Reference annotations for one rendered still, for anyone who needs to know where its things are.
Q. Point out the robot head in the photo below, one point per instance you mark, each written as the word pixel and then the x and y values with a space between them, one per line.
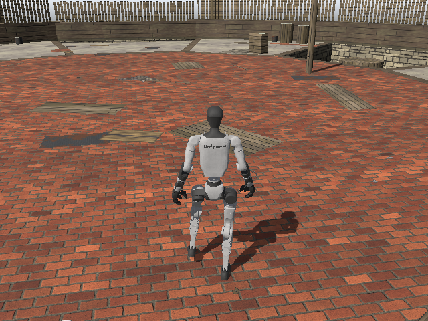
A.
pixel 214 118

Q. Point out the left robot forearm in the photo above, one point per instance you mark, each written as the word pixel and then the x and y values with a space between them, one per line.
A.
pixel 181 179

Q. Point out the robot right hand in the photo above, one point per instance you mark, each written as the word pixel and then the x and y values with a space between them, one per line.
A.
pixel 246 188

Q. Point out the right robot forearm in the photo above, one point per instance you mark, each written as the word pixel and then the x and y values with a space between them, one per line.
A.
pixel 247 176

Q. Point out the robot right upper arm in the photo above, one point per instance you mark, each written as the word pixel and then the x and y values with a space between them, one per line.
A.
pixel 239 153

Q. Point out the right robot shin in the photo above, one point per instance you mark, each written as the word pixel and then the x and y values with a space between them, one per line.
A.
pixel 226 249

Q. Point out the robot left hand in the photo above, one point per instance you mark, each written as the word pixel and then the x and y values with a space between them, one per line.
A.
pixel 176 195

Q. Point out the robot left upper arm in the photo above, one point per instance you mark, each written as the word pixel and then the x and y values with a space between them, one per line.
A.
pixel 190 152

